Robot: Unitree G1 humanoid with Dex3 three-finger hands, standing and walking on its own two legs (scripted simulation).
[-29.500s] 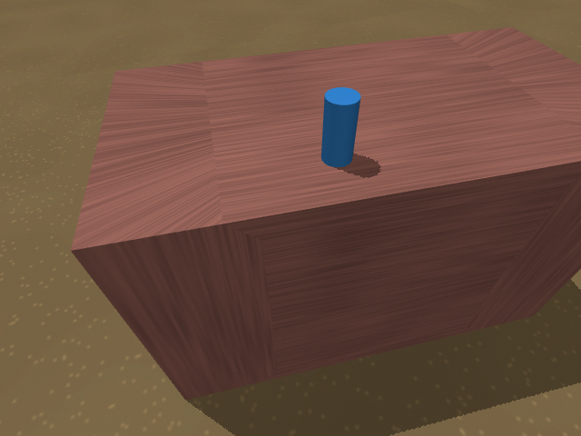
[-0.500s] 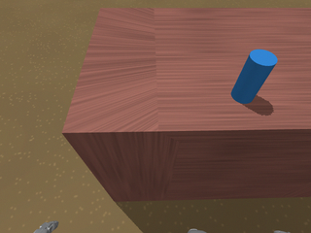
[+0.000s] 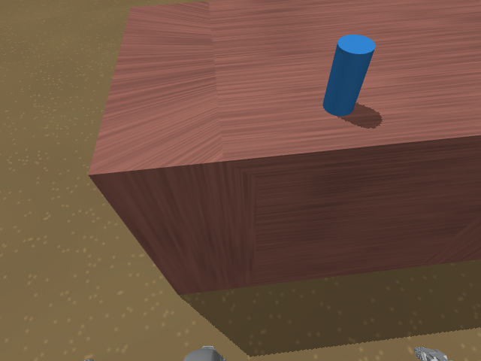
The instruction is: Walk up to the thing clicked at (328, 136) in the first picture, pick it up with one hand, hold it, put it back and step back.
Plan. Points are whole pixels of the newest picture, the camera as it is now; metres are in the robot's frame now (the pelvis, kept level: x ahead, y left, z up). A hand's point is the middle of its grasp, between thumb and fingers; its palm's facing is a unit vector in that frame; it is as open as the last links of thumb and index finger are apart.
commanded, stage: step back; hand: right
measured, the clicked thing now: (346, 78) +0.60 -0.20 +0.11
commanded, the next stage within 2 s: none
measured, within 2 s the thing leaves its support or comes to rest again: neither
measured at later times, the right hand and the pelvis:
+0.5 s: hand out of the picture -0.03 -0.25 -0.12, palm faces -0.11 +0.90 -0.43, open 7.4 cm; pelvis -0.14 +0.01 +0.01, yaw +3 degrees
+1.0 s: hand out of the picture -0.21 -0.32 -0.16, palm faces -0.09 +0.92 -0.39, open 7.4 cm; pelvis -0.30 -0.05 +0.00, yaw +3 degrees
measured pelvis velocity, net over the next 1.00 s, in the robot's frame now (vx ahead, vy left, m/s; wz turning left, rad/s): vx -0.30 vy -0.05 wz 0.06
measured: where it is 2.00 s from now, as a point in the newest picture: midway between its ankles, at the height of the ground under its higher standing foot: outside the picture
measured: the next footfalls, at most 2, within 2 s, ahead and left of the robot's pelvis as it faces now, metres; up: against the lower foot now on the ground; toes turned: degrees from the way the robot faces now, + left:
left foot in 0.30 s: -0.07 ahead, +0.13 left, +0.00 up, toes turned +3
right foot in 0.72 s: -0.23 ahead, -0.16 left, +0.00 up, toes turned +1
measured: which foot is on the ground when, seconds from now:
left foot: up 0.00-0.28, down 0.30-0.76, up 0.78-1.00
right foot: down 0.00-0.32, up 0.34-0.70, down 0.72-1.00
